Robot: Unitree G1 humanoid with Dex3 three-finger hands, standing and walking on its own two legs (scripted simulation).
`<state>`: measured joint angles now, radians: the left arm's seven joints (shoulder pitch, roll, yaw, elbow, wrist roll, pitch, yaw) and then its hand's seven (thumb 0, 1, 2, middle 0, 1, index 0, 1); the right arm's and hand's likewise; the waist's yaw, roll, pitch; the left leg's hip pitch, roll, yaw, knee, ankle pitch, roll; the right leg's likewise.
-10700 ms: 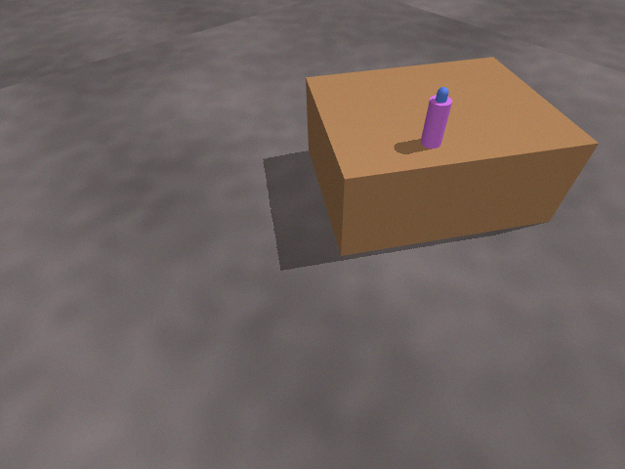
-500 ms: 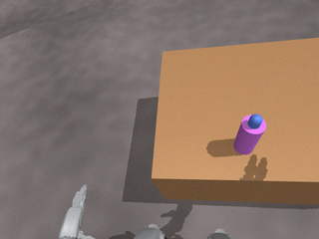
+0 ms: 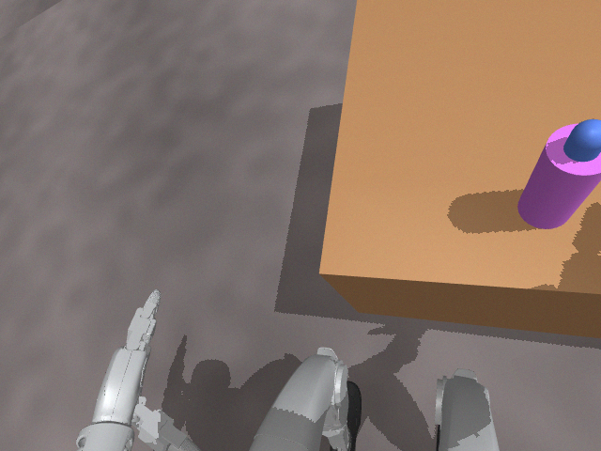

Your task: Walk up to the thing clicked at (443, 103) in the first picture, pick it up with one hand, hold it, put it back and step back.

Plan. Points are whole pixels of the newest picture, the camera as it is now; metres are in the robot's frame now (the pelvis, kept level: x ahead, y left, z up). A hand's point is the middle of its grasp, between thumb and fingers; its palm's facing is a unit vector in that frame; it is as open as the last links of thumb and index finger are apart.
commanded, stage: approach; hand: right
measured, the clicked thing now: (565, 174) +0.51 -0.24 -0.11
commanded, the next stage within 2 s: close in in 0.10 s
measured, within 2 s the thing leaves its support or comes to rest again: neither
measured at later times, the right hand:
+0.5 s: hand (599, 219) +0.47 -0.29 -0.16, palm faces +0.26 +0.96 +0.03, open 17.6 cm
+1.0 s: hand (561, 205) +0.48 -0.24 -0.14, palm faces +0.28 +0.96 +0.01, open 17.6 cm
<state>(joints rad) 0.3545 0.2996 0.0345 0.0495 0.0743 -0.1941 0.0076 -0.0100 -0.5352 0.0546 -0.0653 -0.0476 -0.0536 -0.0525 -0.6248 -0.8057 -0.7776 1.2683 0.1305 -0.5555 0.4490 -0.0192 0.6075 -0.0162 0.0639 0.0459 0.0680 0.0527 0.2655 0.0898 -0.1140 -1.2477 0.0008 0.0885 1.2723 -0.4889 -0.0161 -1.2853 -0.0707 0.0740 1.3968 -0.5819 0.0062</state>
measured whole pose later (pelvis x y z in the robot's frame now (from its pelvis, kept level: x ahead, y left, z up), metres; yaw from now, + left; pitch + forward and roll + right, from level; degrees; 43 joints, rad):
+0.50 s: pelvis -0.02 +0.00 -0.09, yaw +3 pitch +33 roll +9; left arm 0.45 0.35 0.15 -0.31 0.09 -0.17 -0.07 -0.01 -0.53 0.05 -0.08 -0.05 -0.07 -0.05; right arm -0.64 -0.74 -0.76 1.07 0.04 -0.60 0.25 -0.02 0.56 -0.03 0.05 0.04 0.06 0.05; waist 0.38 0.09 -0.15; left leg -1.63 0.00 0.11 1.61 -0.56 -0.02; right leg -1.68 -0.07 0.12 1.76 -0.67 0.01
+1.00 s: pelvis -0.03 +0.01 -0.09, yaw +2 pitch +32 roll +6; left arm 0.48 0.35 0.17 -0.46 0.08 -0.12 -0.06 -0.01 -0.54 0.05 -0.07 -0.05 -0.07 -0.05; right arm -0.70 -0.65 -0.69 1.11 -0.02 -0.59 0.10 -0.02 0.58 -0.05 0.04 0.05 0.04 0.06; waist 0.38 0.07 -0.14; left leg -1.60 0.00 0.09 1.61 -0.55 -0.01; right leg -1.63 -0.07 0.10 1.72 -0.65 0.01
